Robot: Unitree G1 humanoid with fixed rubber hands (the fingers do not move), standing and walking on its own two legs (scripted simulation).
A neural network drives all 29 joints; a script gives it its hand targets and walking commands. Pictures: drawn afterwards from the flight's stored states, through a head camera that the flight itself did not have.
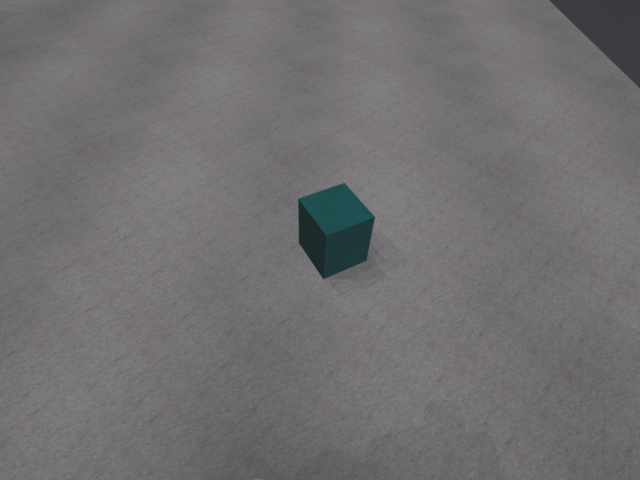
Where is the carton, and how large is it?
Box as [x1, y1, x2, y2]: [298, 183, 374, 278]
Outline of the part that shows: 344,183 298,199 299,243 323,278 366,259 374,217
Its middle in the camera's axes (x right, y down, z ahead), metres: +0.06 -0.04 +1.50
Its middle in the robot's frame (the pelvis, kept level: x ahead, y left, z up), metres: +1.08 -0.04 -0.63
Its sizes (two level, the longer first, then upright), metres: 0.210 0.200 0.250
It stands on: the floor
